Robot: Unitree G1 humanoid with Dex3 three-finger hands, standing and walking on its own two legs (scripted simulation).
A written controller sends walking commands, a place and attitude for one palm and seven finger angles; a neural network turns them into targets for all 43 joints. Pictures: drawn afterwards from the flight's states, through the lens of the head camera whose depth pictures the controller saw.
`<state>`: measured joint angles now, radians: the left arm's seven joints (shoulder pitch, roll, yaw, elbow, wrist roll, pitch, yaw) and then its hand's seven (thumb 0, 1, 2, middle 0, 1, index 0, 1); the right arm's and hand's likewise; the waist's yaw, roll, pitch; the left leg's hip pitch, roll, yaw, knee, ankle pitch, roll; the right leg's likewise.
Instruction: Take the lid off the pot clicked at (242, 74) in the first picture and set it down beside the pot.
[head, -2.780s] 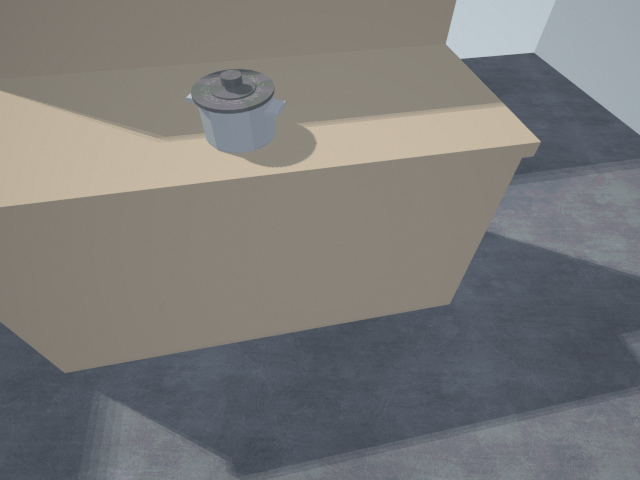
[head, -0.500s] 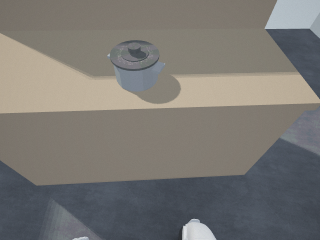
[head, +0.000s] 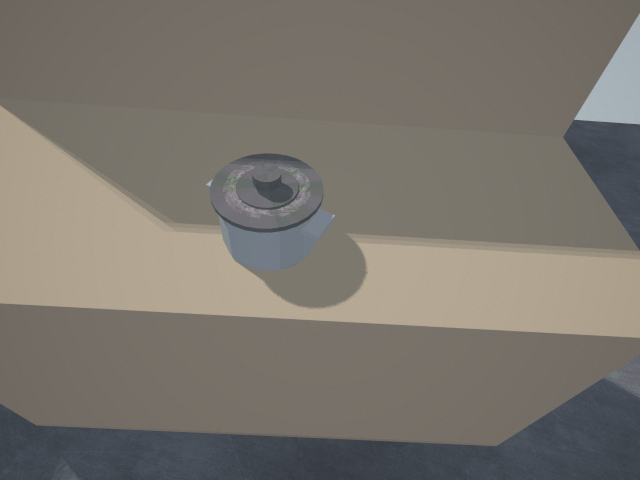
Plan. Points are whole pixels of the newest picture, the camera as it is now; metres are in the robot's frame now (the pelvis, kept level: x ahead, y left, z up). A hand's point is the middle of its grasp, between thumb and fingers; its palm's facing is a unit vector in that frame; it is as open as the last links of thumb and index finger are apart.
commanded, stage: come to a stop and stand still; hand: left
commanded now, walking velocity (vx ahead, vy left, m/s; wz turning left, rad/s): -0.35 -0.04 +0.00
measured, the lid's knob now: (266, 177) +0.49 +0.13 +0.10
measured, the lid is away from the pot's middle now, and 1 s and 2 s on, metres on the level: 0.00 0.00 0.00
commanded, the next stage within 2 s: look again from close up in 1.38 s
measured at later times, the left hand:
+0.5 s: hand out of the picture -0.04 +0.15 -0.16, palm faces +0.02 -0.96 -0.27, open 7.4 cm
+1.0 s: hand out of the picture -0.05 +0.21 -0.18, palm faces +0.03 -0.97 -0.24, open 7.4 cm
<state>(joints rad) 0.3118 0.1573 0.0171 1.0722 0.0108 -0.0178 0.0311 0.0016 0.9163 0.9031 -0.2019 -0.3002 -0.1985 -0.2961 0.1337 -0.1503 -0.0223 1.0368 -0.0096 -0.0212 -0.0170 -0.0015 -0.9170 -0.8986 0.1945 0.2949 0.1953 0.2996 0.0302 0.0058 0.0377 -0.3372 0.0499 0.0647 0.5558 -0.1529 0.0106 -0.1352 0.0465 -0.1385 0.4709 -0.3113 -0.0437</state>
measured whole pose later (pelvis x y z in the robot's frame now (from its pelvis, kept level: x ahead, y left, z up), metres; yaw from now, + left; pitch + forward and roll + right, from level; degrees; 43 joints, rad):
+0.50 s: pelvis -0.04 -0.05 +0.01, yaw -2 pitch -1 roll +2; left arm 0.33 0.18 0.02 1.05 0.03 0.03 0.03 0.00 0.91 0.90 -0.20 -0.30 -0.20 -0.30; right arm 0.22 -0.20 -0.07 1.05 -0.02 0.08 0.00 0.00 -0.91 -0.90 0.20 0.30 0.20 0.30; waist 0.01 0.02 0.00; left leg -0.41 0.02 0.04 0.71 -0.36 -0.01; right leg -0.16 -0.05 -0.01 0.50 -0.32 0.00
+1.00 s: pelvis -0.06 +0.02 -0.01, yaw +0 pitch -1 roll -2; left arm 0.29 0.19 0.00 1.06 0.02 0.02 0.06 0.01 0.90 0.90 -0.20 -0.30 -0.20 -0.30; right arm 0.20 -0.17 -0.01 0.97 -0.01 0.00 -0.02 0.00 -0.93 -0.90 0.20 0.30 0.20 0.30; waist 0.02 0.02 0.02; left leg -0.25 -0.02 0.07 0.65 -0.38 0.08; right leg -0.21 -0.09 -0.01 0.57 -0.34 0.03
